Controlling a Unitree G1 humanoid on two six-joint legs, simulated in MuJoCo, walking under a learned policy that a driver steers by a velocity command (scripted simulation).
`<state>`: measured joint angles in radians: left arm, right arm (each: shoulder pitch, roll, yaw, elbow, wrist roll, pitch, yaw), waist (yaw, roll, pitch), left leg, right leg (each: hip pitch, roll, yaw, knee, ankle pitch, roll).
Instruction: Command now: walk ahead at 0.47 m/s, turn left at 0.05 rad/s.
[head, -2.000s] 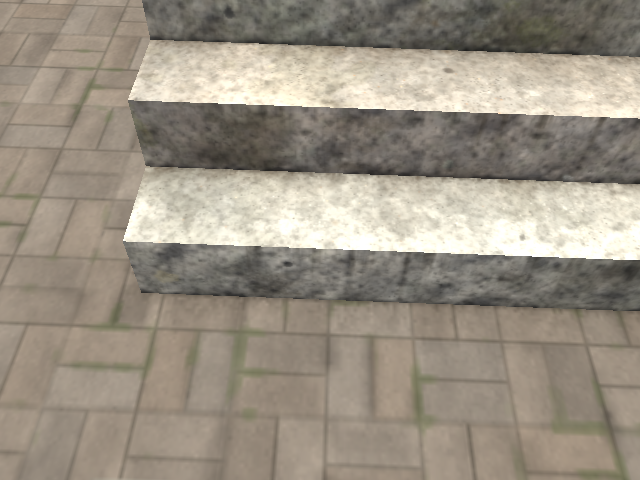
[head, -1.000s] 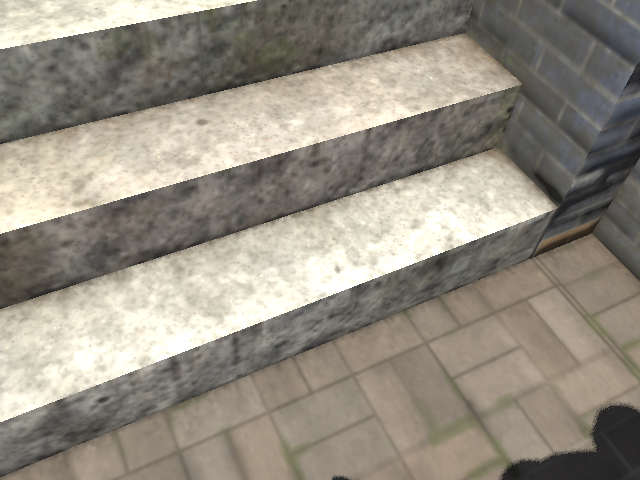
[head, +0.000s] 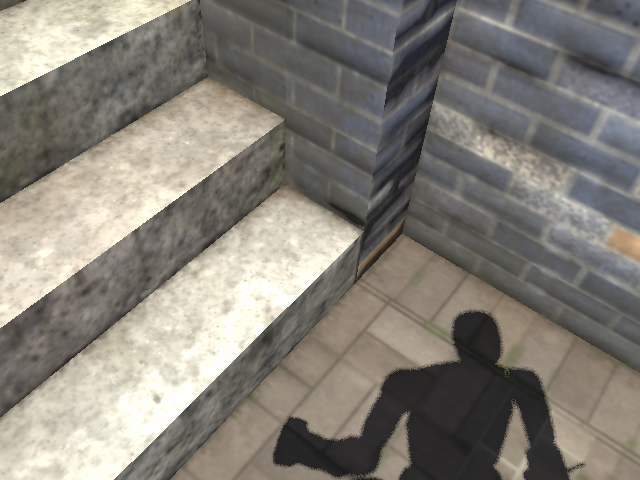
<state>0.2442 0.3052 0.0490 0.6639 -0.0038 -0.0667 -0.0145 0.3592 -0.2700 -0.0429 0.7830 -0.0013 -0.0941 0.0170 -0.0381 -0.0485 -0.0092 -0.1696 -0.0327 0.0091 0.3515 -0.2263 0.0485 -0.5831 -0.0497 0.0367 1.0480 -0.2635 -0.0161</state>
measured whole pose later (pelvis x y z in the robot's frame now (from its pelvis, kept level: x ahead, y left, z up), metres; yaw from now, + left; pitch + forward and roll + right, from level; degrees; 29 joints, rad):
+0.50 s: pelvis +0.18 -0.04 -0.01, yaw +13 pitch +0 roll +0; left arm 0.20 0.25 0.03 0.71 0.03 -0.02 0.02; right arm 0.22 -0.31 -0.07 0.76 -0.02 0.05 0.02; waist -0.01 0.03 0.10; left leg -0.49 0.01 0.02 1.00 -0.40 -0.02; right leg -0.31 -0.04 -0.14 0.45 -0.13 -0.03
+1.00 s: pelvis +0.19 -0.01 +0.00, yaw +31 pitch +3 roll -4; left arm 0.09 0.32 0.07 0.69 0.01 0.01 0.06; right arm 0.17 -0.32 -0.06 0.62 0.00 0.03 -0.05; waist -0.02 -0.01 0.03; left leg -0.34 -0.06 -0.15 0.48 -0.18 0.06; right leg -0.48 0.04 0.11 0.85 -0.31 0.11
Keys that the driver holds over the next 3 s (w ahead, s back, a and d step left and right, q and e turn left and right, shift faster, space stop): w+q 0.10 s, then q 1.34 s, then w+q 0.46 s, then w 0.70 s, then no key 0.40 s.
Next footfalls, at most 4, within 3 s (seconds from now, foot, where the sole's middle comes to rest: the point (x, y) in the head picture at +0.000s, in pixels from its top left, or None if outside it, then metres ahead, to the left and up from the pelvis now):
0.24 right None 0.31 -0.12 -0.78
0.64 left None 0.22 0.09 -0.78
1.16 right None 0.32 -0.11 -0.78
1.58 left None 0.13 0.07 -0.78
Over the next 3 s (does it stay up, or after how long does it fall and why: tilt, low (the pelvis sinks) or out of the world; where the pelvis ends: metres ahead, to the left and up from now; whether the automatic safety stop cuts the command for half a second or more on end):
stays up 0.39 0.32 0.07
